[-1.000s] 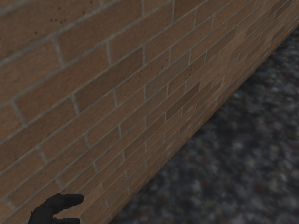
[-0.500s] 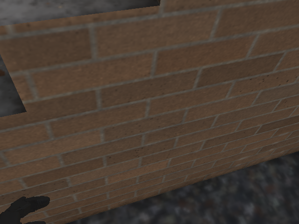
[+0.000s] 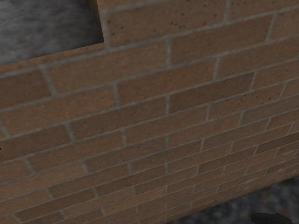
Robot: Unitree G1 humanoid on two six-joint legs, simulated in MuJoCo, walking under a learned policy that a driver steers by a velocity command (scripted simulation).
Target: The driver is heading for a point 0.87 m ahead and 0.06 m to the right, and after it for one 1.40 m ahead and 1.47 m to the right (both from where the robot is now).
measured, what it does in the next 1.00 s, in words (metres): steps to the right: left foot, then right foot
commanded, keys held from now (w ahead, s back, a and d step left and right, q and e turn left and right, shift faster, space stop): w+e+shift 0.08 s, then e+shift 0.20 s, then shift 0.06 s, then q+shift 0.66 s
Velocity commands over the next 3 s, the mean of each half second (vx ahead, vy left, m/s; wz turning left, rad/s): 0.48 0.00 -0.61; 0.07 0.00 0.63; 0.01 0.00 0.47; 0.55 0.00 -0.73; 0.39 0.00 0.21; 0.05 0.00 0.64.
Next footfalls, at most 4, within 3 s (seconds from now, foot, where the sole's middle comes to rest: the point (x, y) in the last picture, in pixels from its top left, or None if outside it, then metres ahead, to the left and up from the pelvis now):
0.54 left None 0.21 0.02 -0.78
0.82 right None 0.08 -0.21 -0.78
1.28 left None -0.05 0.04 -0.78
1.80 right None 0.00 -0.22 -0.78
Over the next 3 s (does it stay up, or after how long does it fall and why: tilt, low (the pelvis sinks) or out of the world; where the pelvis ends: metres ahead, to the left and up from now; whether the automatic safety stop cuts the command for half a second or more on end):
stays up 0.02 -0.13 0.00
